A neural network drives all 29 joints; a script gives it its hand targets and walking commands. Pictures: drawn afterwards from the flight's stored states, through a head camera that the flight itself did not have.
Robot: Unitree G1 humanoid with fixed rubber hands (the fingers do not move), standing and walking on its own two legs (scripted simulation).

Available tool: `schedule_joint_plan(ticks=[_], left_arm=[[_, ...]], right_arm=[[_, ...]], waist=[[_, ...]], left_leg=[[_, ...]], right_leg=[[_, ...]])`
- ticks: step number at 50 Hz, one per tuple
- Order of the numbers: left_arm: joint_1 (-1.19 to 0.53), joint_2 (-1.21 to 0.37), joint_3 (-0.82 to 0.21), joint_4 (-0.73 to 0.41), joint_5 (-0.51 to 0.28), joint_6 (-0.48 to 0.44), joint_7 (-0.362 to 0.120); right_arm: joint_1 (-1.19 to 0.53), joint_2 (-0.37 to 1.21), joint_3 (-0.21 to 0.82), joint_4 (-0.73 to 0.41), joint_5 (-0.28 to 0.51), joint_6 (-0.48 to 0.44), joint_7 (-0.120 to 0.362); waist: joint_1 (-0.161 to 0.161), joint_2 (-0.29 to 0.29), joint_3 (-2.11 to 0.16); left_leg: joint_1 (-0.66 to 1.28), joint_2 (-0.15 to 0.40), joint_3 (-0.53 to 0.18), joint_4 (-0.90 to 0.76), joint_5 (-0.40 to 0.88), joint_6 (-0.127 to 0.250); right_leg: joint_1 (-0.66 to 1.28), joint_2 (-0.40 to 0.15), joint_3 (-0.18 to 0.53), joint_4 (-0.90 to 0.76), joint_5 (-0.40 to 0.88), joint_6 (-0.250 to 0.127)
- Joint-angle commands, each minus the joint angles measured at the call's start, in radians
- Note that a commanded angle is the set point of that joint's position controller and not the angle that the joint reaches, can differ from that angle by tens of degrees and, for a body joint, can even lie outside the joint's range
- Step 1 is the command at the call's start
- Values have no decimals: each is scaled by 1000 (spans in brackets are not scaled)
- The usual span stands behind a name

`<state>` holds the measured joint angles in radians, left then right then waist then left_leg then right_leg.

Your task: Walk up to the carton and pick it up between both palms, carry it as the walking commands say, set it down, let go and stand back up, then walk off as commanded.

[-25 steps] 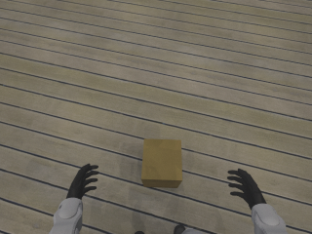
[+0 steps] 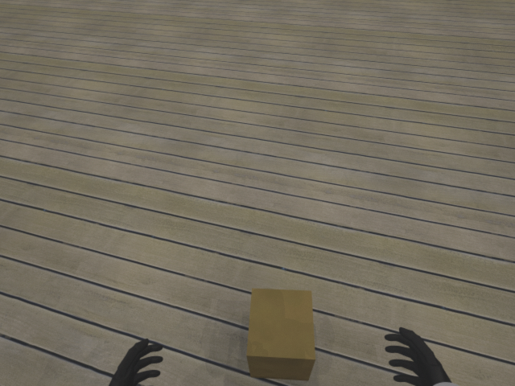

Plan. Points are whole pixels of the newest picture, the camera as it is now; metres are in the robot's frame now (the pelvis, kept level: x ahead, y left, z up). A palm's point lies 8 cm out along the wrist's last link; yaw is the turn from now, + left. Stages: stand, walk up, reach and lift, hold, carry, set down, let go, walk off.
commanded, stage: let go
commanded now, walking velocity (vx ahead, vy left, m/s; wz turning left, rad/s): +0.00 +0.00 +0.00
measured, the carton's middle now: (280, 335) +0.43 -0.03 -0.65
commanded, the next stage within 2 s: stand in 0.14 s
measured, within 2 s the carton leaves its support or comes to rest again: neither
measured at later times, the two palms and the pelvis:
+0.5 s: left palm out of the picture +0.11 +0.28 -0.08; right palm out of the picture +0.13 -0.29 -0.10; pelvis +0.00 -0.01 +0.00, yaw +1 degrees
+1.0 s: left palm out of the picture +0.08 +0.26 -0.10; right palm out of the picture +0.08 -0.30 -0.11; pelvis -0.01 -0.02 +0.00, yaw +1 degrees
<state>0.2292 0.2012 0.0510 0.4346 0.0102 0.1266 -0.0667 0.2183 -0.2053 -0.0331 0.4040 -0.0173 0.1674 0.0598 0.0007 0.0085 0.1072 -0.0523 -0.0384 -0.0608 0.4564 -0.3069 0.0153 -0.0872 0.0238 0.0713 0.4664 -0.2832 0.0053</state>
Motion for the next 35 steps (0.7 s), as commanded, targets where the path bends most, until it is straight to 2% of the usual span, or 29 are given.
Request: schedule_joint_plan(ticks=[1,7,8,11,14,20,35], left_arm=[[0,88,30,-79,8,-18,13],[-18,95,24,-61,7,-32,33],[-35,211,73,75,12,-68,69],[-26,195,69,126,2,-112,83],[-48,182,65,161,6,-132,90],[-47,199,62,215,10,-143,99],[-46,221,51,317,7,-151,103]], right_arm=[[-31,-83,-26,-101,-6,11,-11],[-58,-79,-12,-101,-1,48,-36],[-88,-225,-66,43,20,-47,-58],[-63,-178,-62,103,7,-140,-69],[-63,-178,-62,159,3,-169,-76],[-50,-198,-65,225,-4,-185,-88],[-21,-219,-51,332,0,-193,-99]], waist=[[2,5,-74],[0,3,-78],[20,51,-42],[7,22,-77],[3,-4,-107],[2,-3,-133],[5,-7,-108]], left_leg=[[-35,5,45,-58,302,-23],[-6,4,39,-43,308,-20],[-143,52,13,-6,229,-27],[-120,61,-20,-12,176,-20],[-105,69,-37,-13,199,-16],[-89,80,-54,-10,269,-19],[-104,93,-72,-41,243,-21]], right_leg=[[23,29,-65,-26,220,17],[-12,30,-55,-10,201,20],[-125,-25,-30,-2,185,19],[-135,-41,5,-25,156,0],[-129,-45,13,-30,170,-1],[-102,-57,22,-29,228,-2],[-69,-81,54,-57,237,-13]])
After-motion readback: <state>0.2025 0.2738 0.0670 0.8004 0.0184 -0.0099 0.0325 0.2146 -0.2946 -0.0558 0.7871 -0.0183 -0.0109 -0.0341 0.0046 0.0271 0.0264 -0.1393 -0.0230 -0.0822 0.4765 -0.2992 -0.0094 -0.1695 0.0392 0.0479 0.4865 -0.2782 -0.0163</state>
